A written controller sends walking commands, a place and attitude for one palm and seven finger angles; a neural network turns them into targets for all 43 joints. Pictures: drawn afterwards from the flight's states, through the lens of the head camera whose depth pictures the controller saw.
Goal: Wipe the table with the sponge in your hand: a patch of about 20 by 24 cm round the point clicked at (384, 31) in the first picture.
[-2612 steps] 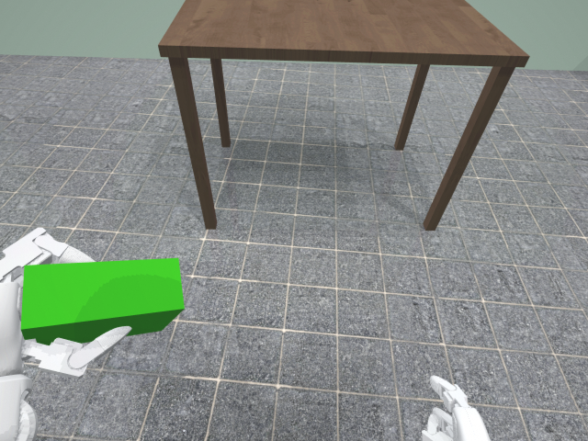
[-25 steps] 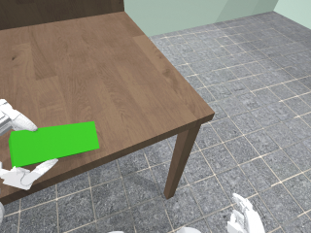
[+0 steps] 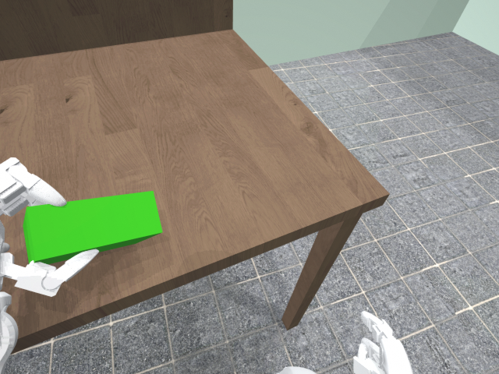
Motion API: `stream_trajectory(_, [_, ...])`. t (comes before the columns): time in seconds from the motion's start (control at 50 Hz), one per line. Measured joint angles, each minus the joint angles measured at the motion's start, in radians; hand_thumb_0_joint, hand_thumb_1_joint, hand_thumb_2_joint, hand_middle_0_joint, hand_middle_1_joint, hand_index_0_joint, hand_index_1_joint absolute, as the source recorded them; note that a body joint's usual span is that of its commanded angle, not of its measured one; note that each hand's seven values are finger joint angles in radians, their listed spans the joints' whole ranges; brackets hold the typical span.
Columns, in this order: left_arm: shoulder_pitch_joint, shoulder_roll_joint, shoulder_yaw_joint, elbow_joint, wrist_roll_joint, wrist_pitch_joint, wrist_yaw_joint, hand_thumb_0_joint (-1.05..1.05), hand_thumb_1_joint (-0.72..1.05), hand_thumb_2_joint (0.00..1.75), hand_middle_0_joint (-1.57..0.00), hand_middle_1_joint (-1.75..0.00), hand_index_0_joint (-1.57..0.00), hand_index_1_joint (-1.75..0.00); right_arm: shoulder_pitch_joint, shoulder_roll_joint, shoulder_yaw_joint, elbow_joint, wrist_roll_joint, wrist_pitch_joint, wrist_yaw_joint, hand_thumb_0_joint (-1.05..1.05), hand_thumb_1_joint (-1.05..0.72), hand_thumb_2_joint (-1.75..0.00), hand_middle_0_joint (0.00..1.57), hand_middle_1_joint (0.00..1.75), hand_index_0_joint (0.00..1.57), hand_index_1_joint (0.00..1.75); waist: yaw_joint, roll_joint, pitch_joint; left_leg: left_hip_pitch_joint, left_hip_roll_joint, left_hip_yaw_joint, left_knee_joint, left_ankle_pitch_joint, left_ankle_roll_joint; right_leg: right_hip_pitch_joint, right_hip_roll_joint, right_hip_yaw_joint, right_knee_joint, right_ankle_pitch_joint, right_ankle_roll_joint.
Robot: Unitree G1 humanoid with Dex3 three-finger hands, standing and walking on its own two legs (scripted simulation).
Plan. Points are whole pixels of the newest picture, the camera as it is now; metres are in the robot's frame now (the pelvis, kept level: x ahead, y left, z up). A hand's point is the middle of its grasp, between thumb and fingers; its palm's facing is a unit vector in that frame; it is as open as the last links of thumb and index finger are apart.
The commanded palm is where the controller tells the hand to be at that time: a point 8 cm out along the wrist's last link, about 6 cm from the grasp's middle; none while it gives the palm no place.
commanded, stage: shuffle to correct the standing spot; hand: left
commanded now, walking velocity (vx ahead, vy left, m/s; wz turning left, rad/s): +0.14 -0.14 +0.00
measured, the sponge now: (111, 225) +0.27 +0.20 +0.14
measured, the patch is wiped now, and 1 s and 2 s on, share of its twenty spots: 0.60 0.60 0.60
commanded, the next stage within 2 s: come to a stop and stand still in 0.04 s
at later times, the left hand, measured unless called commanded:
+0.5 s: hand (76, 201) +0.27 +0.23 +0.18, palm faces +0.41 -0.84 -0.35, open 9.3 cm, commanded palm +0.21 +0.27 +0.19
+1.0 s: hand (24, 156) +0.30 +0.29 +0.22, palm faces +0.50 -0.77 -0.40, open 9.4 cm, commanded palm +0.20 +0.28 +0.19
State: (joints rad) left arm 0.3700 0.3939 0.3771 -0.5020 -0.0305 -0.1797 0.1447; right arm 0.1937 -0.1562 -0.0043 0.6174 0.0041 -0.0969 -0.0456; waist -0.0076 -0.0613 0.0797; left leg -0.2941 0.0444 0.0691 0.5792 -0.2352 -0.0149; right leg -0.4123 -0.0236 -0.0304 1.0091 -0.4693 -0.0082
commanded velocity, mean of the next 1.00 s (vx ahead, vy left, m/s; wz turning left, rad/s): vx -0.02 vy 0.00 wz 0.00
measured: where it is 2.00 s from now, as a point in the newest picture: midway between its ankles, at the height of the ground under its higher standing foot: outside the picture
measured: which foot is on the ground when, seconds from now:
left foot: down 0.00-0.16, up 0.18-0.38, down 0.40-1.00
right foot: up 0.00-0.12, down 0.14-1.00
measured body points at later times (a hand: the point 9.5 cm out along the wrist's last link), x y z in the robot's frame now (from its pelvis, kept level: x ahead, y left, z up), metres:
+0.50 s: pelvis +0.05 -0.01 +0.01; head +0.06 +0.00 +0.46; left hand +0.24 +0.27 +0.20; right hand +0.23 -0.25 -0.06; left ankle +0.07 +0.10 -0.73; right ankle +0.05 -0.09 -0.73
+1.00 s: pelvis +0.03 +0.01 +0.01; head +0.07 +0.01 +0.46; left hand +0.27 +0.33 +0.24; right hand +0.21 -0.22 -0.08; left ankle +0.07 +0.10 -0.73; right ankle +0.05 -0.09 -0.73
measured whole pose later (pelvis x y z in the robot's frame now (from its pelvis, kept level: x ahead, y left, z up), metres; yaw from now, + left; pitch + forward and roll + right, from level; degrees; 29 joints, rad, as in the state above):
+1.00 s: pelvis +0.03 +0.01 +0.01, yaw -3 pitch +0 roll -1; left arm 0.13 0.47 0.47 -0.28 -0.05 -0.16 0.12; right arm 0.17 -0.22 0.00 0.60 0.03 -0.09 0.00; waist 0.06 0.01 0.09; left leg -0.27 0.04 0.12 0.47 -0.20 0.03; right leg -0.23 0.03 -0.06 0.44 -0.20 -0.04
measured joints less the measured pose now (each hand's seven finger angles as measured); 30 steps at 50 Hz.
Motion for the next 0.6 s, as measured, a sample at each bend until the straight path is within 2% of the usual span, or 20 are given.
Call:
stream_trajectory(0.04, [0.028, 0.008, 0.013, -0.020, 0.001, 0.002, -0.004, -0.02, -0.50, 1.08, -0.83, -1.42, -0.83, -1.46, 0.005, 0.012, 0.011, -0.013, 0.001, -0.006, 0.010, 0.01, -0.90, -0.90, 0.20, 0.30, 0.20, 0.30, -0.004, 0.012, -0.009, 0.006, 0.007, -0.007, -0.029, 0.013, -0.001, -0.009, 0.009, -0.024, -0.052, 0.032, 0.000])
stream_trajectory(0.12, [0.109, 0.020, 0.032, -0.052, -0.009, -0.004, -0.006, -0.01, -0.50, 1.08, -0.83, -1.42, -0.83, -1.46, 0.026, 0.013, 0.032, -0.035, 0.004, -0.015, 0.018, 0.01, -0.90, -0.90, 0.20, 0.30, 0.20, 0.30, 0.014, 0.048, -0.032, 0.005, 0.025, -0.005, -0.030, 0.002, -0.016, 0.076, 0.022, -0.056, -0.334, 0.091, 0.000])
stream_trajectory(0.14, [0.119, 0.025, 0.036, -0.049, -0.008, -0.003, -0.005, -0.01, -0.50, 1.08, -0.83, -1.42, -0.83, -1.46, 0.031, 0.011, 0.035, -0.037, 0.004, -0.014, 0.018, 0.01, -0.90, -0.90, 0.20, 0.30, 0.20, 0.30, 0.022, 0.056, -0.038, -0.003, 0.028, -0.005, -0.007, -0.016, -0.019, 0.104, 0.027, -0.057, -0.401, 0.122, -0.009])
stream_trajectory(0.18, [0.109, 0.010, 0.024, -0.021, -0.004, 0.007, -0.006, -0.01, -0.50, 1.08, -0.83, -1.42, -0.84, -1.46, 0.027, -0.003, 0.034, -0.020, 0.003, -0.005, 0.014, 0.01, -0.90, -0.90, 0.20, 0.30, 0.20, 0.30, 0.033, 0.093, -0.040, -0.026, 0.043, -0.025, 0.076, -0.123, -0.004, 0.118, 0.047, -0.072, -0.417, 0.194, -0.049])
stream_trajectory(0.24, [0.059, -0.039, -0.009, 0.027, -0.013, 0.032, -0.002, -0.01, -0.50, 1.09, -0.83, -1.42, -0.84, -1.46, 0.026, -0.025, 0.024, 0.026, 0.007, 0.005, 0.015, 0.01, -0.90, -0.90, 0.20, 0.30, 0.20, 0.30, 0.055, 0.096, -0.049, -0.081, 0.003, -0.038, 0.271, -0.197, 0.003, 0.143, 0.042, -0.075, -0.438, 0.190, -0.073])
stream_trajectory(0.28, [0.039, -0.070, -0.025, 0.054, -0.013, 0.034, 0.004, -0.01, -0.50, 1.09, -0.83, -1.42, -0.84, -1.46, 0.021, -0.040, 0.026, 0.044, 0.007, 0.004, 0.017, 0.01, -0.90, -0.90, 0.20, 0.30, 0.20, 0.30, 0.058, 0.080, -0.048, -0.092, -0.018, -0.022, 0.317, -0.195, 0.002, 0.165, 0.031, -0.068, -0.470, 0.198, -0.072])
stream_trajectory(0.34, [0.029, -0.087, -0.033, 0.066, -0.017, 0.025, 0.019, -0.01, -0.50, 1.09, -0.82, -1.42, -0.83, -1.46, 0.011, -0.054, 0.024, 0.039, -0.001, 0.001, 0.010, 0.01, -0.90, -0.90, 0.20, 0.30, 0.20, 0.30, 0.045, 0.059, -0.037, -0.049, -0.031, 0.003, 0.185, -0.149, 0.009, 0.190, 0.021, -0.064, -0.498, 0.205, -0.065])
stream_trajectory(0.4, [0.036, -0.078, -0.045, 0.029, -0.015, 0.023, 0.025, -0.01, -0.49, 1.09, -0.82, -1.42, -0.83, -1.47, 0.000, -0.069, 0.012, 0.014, -0.003, -0.005, 0.002, 0.01, -0.90, -0.90, 0.20, 0.30, 0.20, 0.30, 0.028, 0.062, -0.019, 0.031, -0.029, -0.001, -0.022, 0.020, 0.017, 0.203, 0.034, -0.074, -0.481, 0.187, -0.058])
stream_trajectory(0.42, [0.041, -0.072, -0.049, 0.012, -0.016, 0.022, 0.026, -0.01, -0.49, 1.09, -0.82, -1.42, -0.83, -1.47, -0.005, -0.073, 0.004, 0.007, -0.002, -0.006, 0.000, 0.01, -0.90, -0.90, 0.20, 0.30, 0.20, 0.30, 0.023, 0.067, -0.015, 0.055, -0.021, -0.006, -0.058, 0.021, 0.020, 0.203, 0.043, -0.078, -0.467, 0.176, -0.056])
stream_trajectory(0.48, [0.057, -0.049, -0.050, -0.015, -0.017, 0.026, 0.022, -0.01, -0.49, 1.09, -0.82, -1.42, -0.83, -1.47, -0.024, -0.062, -0.009, 0.001, 0.007, 0.009, -0.007, 0.01, -0.90, -0.90, 0.20, 0.30, 0.20, 0.30, 0.026, 0.041, -0.008, 0.073, -0.024, 0.008, -0.072, -0.008, 0.022, 0.216, 0.041, -0.064, -0.480, 0.179, -0.053])
stream_trajectory(0.6, [0.092, -0.010, -0.028, -0.036, -0.023, 0.029, 0.021, -0.01, -0.49, 1.08, -0.82, -1.42, -0.83, -1.47, -0.031, -0.058, 0.001, -0.042, 0.005, 0.010, -0.018, 0.01, -0.90, -0.90, 0.20, 0.30, 0.20, 0.30, 0.018, 0.056, -0.022, 0.056, -0.015, 0.004, -0.105, 0.015, 0.025, 0.224, 0.054, -0.067, -0.565, 0.227, -0.043])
